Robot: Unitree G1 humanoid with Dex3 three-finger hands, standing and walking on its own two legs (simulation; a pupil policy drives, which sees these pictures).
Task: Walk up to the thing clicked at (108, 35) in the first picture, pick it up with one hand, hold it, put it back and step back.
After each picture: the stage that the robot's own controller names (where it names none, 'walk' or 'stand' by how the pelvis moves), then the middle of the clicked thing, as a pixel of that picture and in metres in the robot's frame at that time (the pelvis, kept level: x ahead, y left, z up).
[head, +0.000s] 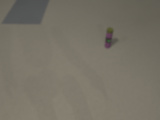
stand; (108, 38) +1.35 -0.27 -0.66
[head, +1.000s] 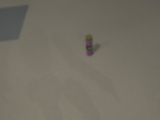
walk; (89, 45) +1.24 +0.06 -0.63
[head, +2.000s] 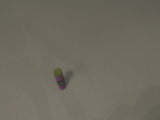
walk; (60, 79) +0.75 +0.27 -0.65
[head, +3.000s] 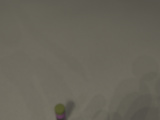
walk; (60, 115) +0.48 +0.18 -0.63
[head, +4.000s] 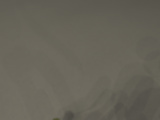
stand; out of the picture +0.38 +0.20 -0.65
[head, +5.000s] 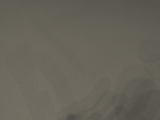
stand; out of the picture +0.36 +0.18 -0.65
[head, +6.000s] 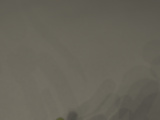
stand; out of the picture +0.40 +0.19 -0.66
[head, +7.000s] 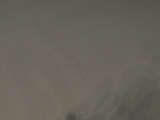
stand; out of the picture +0.38 +0.20 -0.66
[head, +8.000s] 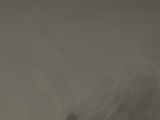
stand; out of the picture +0.37 +0.20 -0.66
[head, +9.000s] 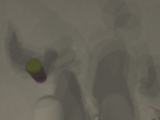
go down; (37, 72) +0.43 +0.21 -0.38
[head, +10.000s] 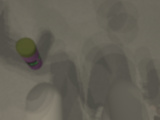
go down; (31, 56) +0.46 +0.22 -0.27
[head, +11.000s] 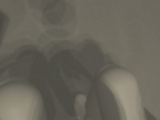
close in; out of the picture +0.44 +0.26 -0.17
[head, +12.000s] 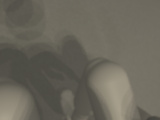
close; out of the picture +0.44 +0.28 -0.16
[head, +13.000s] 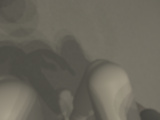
lift; out of the picture +0.42 +0.28 -0.17
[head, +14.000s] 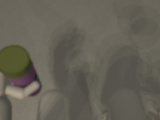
lift; (24, 76) +0.33 +0.20 -0.03
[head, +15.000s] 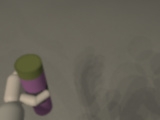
hold; (37, 89) +0.32 +0.17 +0.04
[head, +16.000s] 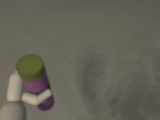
hold; (39, 87) +0.32 +0.17 +0.03
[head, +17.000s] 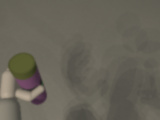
crouch; (31, 83) +0.35 +0.18 -0.03
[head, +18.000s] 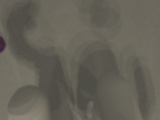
lower; out of the picture +0.50 +0.25 -0.05
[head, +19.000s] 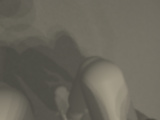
lower; out of the picture +0.46 +0.29 -0.17
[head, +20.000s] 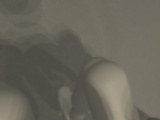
lower; out of the picture +0.46 +0.29 -0.17
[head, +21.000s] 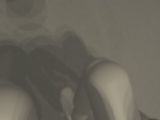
lower; out of the picture +0.44 +0.29 -0.16
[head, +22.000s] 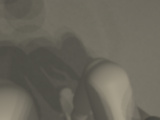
lower; out of the picture +0.44 +0.29 -0.16
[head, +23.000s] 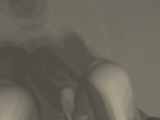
draw back; out of the picture +0.44 +0.26 -0.17
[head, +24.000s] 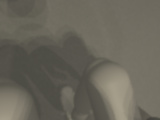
rise; out of the picture +0.44 +0.27 -0.17
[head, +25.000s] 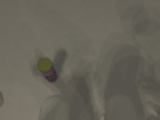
walk; (48, 71) +0.45 +0.19 -0.39
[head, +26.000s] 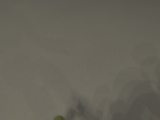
stand; out of the picture +0.39 +0.17 -0.60
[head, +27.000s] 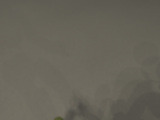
stand; out of the picture +0.39 +0.18 -0.60
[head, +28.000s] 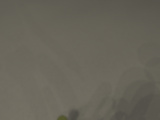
stand; out of the picture +0.40 +0.16 -0.64
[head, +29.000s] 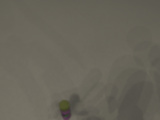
walk; (65, 110) +0.43 +0.13 -0.63
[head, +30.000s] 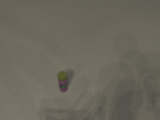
walk; (63, 82) +0.61 +0.15 -0.64
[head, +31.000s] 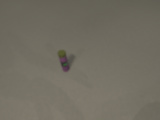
walk; (64, 61) +0.92 +0.30 -0.63
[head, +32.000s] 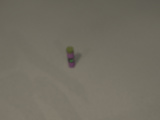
stand; (70, 57) +1.04 +0.18 -0.65
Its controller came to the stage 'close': yes
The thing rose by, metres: 0.68
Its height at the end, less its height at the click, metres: +0.00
